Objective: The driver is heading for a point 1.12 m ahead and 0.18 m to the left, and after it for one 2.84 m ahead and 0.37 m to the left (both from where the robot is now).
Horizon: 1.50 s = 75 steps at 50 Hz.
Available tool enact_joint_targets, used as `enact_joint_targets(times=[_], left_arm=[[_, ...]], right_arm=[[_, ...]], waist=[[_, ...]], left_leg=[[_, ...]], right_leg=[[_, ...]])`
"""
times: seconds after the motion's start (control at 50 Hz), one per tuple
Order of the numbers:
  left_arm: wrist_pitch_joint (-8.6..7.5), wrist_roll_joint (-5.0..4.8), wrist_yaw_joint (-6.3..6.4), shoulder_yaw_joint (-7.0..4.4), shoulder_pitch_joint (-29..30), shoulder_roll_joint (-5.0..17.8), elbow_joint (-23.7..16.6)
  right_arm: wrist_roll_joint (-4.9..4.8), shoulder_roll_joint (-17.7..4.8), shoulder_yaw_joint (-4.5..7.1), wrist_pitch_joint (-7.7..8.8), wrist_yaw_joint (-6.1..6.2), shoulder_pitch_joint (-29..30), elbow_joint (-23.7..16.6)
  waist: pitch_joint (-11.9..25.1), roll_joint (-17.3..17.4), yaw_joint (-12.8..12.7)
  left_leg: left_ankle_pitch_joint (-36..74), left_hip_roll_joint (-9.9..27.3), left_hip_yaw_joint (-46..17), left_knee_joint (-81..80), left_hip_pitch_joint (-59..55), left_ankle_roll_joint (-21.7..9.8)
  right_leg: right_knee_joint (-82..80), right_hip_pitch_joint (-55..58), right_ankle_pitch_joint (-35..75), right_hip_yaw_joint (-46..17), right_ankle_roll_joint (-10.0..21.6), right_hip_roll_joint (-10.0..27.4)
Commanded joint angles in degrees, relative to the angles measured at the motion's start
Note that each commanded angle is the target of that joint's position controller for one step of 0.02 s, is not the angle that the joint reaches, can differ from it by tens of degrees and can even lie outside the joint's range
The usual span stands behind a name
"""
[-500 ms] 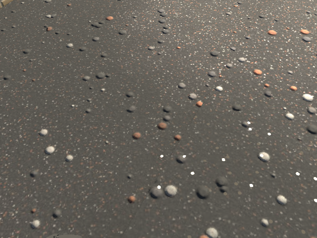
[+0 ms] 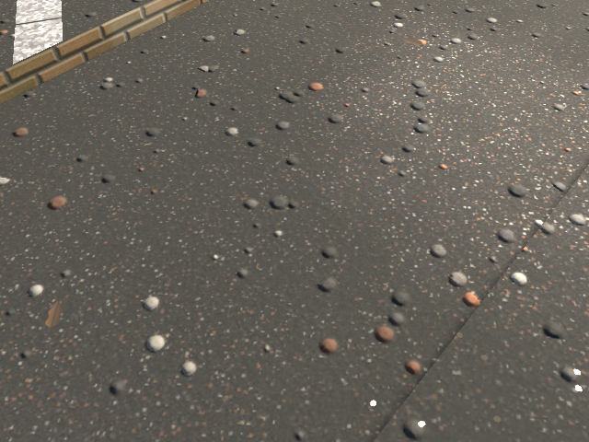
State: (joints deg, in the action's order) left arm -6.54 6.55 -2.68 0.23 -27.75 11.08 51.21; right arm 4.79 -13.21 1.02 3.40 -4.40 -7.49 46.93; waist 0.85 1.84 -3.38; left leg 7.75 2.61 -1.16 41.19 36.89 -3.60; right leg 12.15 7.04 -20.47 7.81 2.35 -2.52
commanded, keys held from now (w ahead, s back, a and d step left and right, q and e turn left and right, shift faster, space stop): w+q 0.38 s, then w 0.44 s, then w+e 0.18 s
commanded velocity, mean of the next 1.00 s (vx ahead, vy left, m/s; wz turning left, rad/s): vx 0.50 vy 0.00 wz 0.27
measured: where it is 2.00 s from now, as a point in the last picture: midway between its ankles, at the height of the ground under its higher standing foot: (267, 265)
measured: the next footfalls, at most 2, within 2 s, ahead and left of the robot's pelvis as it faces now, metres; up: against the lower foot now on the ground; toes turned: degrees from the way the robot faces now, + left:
left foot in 0.06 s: +0.21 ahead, +0.13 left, +0.00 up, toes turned +6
right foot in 0.42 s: +0.45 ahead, -0.07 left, +0.00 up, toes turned +15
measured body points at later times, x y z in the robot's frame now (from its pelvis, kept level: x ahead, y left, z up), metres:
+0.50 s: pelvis +0.33 +0.04 -0.03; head +0.34 +0.04 +0.42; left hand +0.42 +0.29 -0.13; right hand +0.47 -0.19 -0.16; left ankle +0.21 +0.12 -0.69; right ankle +0.41 -0.08 -0.73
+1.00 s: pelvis +0.62 +0.18 -0.13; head +0.62 +0.19 +0.32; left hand +0.68 +0.46 -0.24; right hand +0.70 -0.06 -0.27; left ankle +0.55 +0.24 -0.86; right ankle +0.73 +0.04 -0.77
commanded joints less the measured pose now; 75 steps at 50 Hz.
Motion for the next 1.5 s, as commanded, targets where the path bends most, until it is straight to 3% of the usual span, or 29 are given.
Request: enact_joint_targets(times=[0.02,0.1,0.14,0.16,0.18,0.26,0.36,0.42,0.44,0.46,0.5,0.54,0.56,0.58,0.64,0.74,0.78,0.82,0.86,0.88,0.94,1.14,1.22,1.24,1.26,1.28,1.32,1.4,1.5], left_arm=[[-0.17,-0.52,1.02,-1.72,-4.5,8.9,-1.2],[0.35,0.42,0.07,-2.28,-5.9,12.3,-1.3],[0.37,1.0,-3.85,-0.86,3.2,8.4,-4.4],[-0.21,-2.04,-3.7,-0.83,16.1,7.1,-10.2],[-0.51,-2.05,-1.89,-0.97,22.0,7.9,-12.7],[2.17,0.11,2.16,-0.81,13.4,6.8,-12.3],[3.18,-1.29,0.83,1.97,11.2,3.3,-15.4],[2.58,-0.96,1.08,0.19,2.4,9.0,-12.8],[2.25,-0.05,2.14,-1.21,-9.7,10.7,-8.9],[1.69,-2.0,2.02,-1.32,-14.8,13.4,-8.2],[0.2,-3.39,2.84,-0.15,-5.5,9.4,-9.4],[-0.88,-3.72,3.72,3.73,1.8,-0.4,-9.6],[-1.17,-8.04,4.38,-2.73,5.5,13.3,-8.0],[-0.95,-8.59,4.7,-2.37,9.8,12.1,-8.4],[-0.25,-8.63,5.9,-2.77,11.8,10.5,-8.9],[1.06,-8.79,5.83,-4.39,5.3,9.1,-5.4],[2.09,-8.49,5.58,-4.69,1.9,8.1,-3.3],[-0.81,-8.27,4.47,-3.28,-3.0,3.4,-5.9],[-2.67,-11.34,4.3,-3.1,0.3,6.2,-9.7],[-1.78,-10.22,5.62,-4.28,8.0,9.8,-9.9],[1.64,-7.74,5.32,-4.71,8.6,8.2,-8.5],[2.28,-7.83,0.16,-2.99,30.6,2.8,-14.4],[2.77,-7.26,-0.82,-5.47,21.8,8.0,-13.6],[3.08,-7.36,-0.2,-7.27,12.3,11.8,-11.3],[3.23,-7.35,0.69,-8.86,5.3,18.3,-10.3],[3.11,-8.17,0.77,-8.08,4.0,17.5,-10.5],[3.23,-7.51,1.72,-6.79,10.0,12.4,-11.4],[2.47,-7.25,1.97,-5.87,17.3,9.6,-13.6],[3.61,-7.63,3.62,-7.1,14.6,12.9,-12.7]], right_arm=[[-0.61,-4.6,1.29,2.08,0.13,8.0,-5.6],[-2.92,-9.5,3.87,4.1,1.36,-12.0,-1.6],[-1.69,-9.3,3.55,3.08,3.67,-36.2,5.5],[-0.54,-11.2,3.83,4.63,4.44,-37.9,7.0],[-0.77,-10.7,3.38,5.94,4.12,-30.9,6.2],[-1.39,-1.3,-1.52,5.51,1.96,-3.5,-0.6],[0.87,-10.5,1.42,6.13,-0.65,-2.6,-2.8],[1.07,-7.9,0.95,7.19,0.11,-6.0,-3.4],[-1.21,-10.1,1.89,6.92,0.34,-0.9,-6.7],[0.91,0.1,-0.43,6.41,-0.46,-10.2,-5.6],[2.02,-0.3,-0.44,5.09,0.01,-5.9,-7.4],[3.34,-2.7,-0.23,2.97,3.55,-2.6,-6.3],[-11.71,-5.4,2.1,1.32,3.11,0.0,-8.6],[-12.22,-7.0,2.12,0.16,2.56,-1.4,-8.6],[-7.4,-3.2,1.24,-1.12,1.14,-2.0,-7.6],[-7.28,-3.6,1.57,-1.4,1.46,2.1,-6.2],[-5.42,-5.5,3.32,-0.59,1.74,-12.2,-0.5],[-3.9,-10.4,3.97,0.22,2.39,-21.5,1.8],[-4.84,-17.1,6.61,-0.46,3.11,-22.8,4.0],[-4.78,-8.4,3.9,0.25,3.19,-14.6,1.0],[-4.31,-4.2,2.39,2.39,3.5,-5.1,1.5],[-5.46,-7.6,3.74,0.88,5.63,-15.6,6.2],[-5.53,-11.3,4.82,-0.47,6.19,-12.4,4.7],[-5.24,-11.3,4.71,-0.36,6.54,-11.3,3.8],[-3.29,-6.4,2.95,0.69,5.93,-15.2,1.3],[-3.47,-4.8,1.76,2.96,4.38,-16.2,0.5],[-6.55,-9.7,3.27,5.36,3.66,-6.2,-2.7],[-4.17,-8.5,4.29,3.62,5.3,-6.0,-4.1],[-3.49,-4.5,3.08,2.5,5.78,2.6,-7.7]], waist=[[-7.1,-4.3,-0.2],[4.0,-1.6,8.7],[18.2,7.0,19.8],[7.5,3.2,21.6],[-3.3,3.6,18.6],[-4.4,-1.3,0.6],[-2.8,1.4,-1.8],[-2.9,-5.5,-4.0],[-1.8,-7.1,-10.0],[10.1,-18.8,-7.2],[2.7,-6.9,-5.7],[2.5,-2.2,-2.1],[-3.5,-10.7,1.5],[-4.4,-8.1,4.8],[-2.2,-3.3,7.2],[-2.0,-2.4,4.3],[3.1,2.4,9.8],[9.7,12.9,8.9],[14.1,12.6,7.9],[8.3,-3.4,6.3],[-3.1,0.5,-0.5],[-2.7,0.1,7.2],[4.0,3.8,0.1],[8.5,2.4,-4.5],[16.4,-9.0,-3.9],[24.0,-13.2,-2.5],[11.2,-6.1,-2.6],[3.0,-2.2,4.7],[1.2,-5.0,3.2]], left_leg=[[-4.6,-1.0,2.9,-3.2,4.5,-1.6],[-5.6,-7.4,5.7,0.6,-45.7,-6.7],[-19.8,9.8,-28.5,-11.9,-75.2,-20.9],[-30.2,10.5,-34.9,-17.7,-68.2,-16.6],[-28.9,11.6,-34.0,-18.6,-53.0,-15.5],[-30.9,7.6,-23.6,-27.4,-7.9,-15.5],[-26.1,-1.1,-10.4,-22.1,11.8,-9.6],[-26.7,-3.0,-9.3,-1.4,1.2,-5.3],[-23.4,-4.7,-8.6,12.2,-2.7,-4.9],[-29.5,-11.5,-4.7,32.8,10.8,-1.2],[-27.1,-6.2,-11.0,33.8,28.9,-1.8],[-8.9,1.0,-13.0,17.4,19.6,-0.3],[-14.4,-3.0,-11.9,20.8,10.6,-1.0],[-12.4,-1.1,-12.7,18.6,8.1,-0.3],[4.4,-2.6,-2.9,3.5,-14.1,0.8],[7.2,1.7,-0.3,-16.2,-20.2,0.5],[9.9,0.9,1.9,-24.1,-37.4,-3.0],[34.9,12.2,-12.6,-4.2,-59.1,-7.4],[-4.8,24.2,-34.0,-15.4,-60.4,-19.0],[-17.9,20.7,-31.1,-23.4,-49.7,-14.6],[-3.9,16.4,-18.7,-25.0,-24.4,-11.1],[8.5,11.3,3.4,-27.1,-38.1,-4.0],[37.3,10.7,8.2,-9.4,-40.3,-1.1],[31.7,8.9,9.3,3.5,-31.8,0.7],[-2.2,1.6,9.6,26.8,-9.1,3.9],[-39.5,-6.6,-1.7,39.8,4.7,4.6],[-30.4,-0.3,-5.3,37.1,11.8,2.6],[-25.4,3.4,-3.9,22.6,0.3,5.0],[-11.8,-1.6,-0.3,1.7,-7.2,7.5]], right_leg=[[1.8,2.2,32.5,-3.6,8.5,16.1],[32.3,-24.8,60.4,3.9,1.2,11.7],[74.1,-54.7,-13.6,-1.9,-4.8,-1.4],[73.6,-67.2,-12.2,-12.3,-0.6,-0.5],[72.7,-68.2,-7.6,-16.0,-0.2,3.6],[55.6,-42.3,-0.1,-14.5,0.2,8.4],[39.8,-11.4,24.9,-6.1,-4.6,5.3],[30.3,-8.3,31.5,-10.6,-4.7,7.1],[23.0,-5.4,24.3,-5.2,-3.3,3.2],[19.5,14.5,16.8,-27.0,13.6,15.2],[14.0,5.8,-13.7,-49.2,18.4,24.5],[20.6,-10.6,-10.6,-40.7,14.3,19.7],[15.9,-23.0,-7.7,-43.1,13.6,18.9],[18.2,-30.0,-11.0,-38.6,11.7,18.6],[18.8,-46.3,-7.1,-21.7,7.3,11.8],[31.3,-32.5,-4.1,-15.8,2.8,12.6],[57.2,-33.2,1.9,-8.0,1.2,5.7],[85.2,-61.3,-16.4,-15.5,1.3,2.1],[93.2,-77.1,-10.3,-16.7,-0.8,3.0],[81.5,-74.5,1.2,-16.4,0.0,6.3],[60.8,-59.7,8.1,-20.3,-4.0,10.1],[23.0,-48.5,23.0,-7.4,2.1,4.7],[20.5,-30.3,14.2,-2.2,6.4,-1.5],[18.7,-14.6,17.6,-6.3,8.8,-0.5],[18.9,9.6,19.3,-30.4,17.1,13.7],[9.0,19.9,10.9,-55.6,24.1,22.1],[5.5,7.8,8.7,-41.2,17.8,17.1],[1.3,-15.5,25.6,-29.7,15.7,11.2],[5.3,-26.5,43.3,-19.4,11.1,4.6]])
